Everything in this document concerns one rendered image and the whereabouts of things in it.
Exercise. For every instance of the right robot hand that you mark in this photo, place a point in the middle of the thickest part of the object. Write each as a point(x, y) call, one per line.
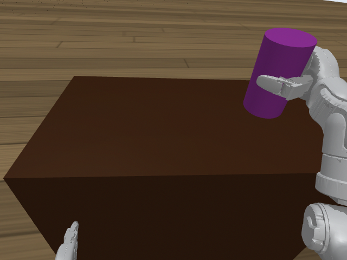
point(321, 64)

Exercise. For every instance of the left robot hand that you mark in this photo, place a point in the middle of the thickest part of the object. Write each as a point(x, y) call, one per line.
point(68, 250)

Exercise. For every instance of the can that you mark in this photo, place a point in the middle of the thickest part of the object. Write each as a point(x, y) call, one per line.
point(284, 52)

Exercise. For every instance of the right robot arm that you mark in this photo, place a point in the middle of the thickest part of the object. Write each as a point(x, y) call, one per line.
point(324, 227)

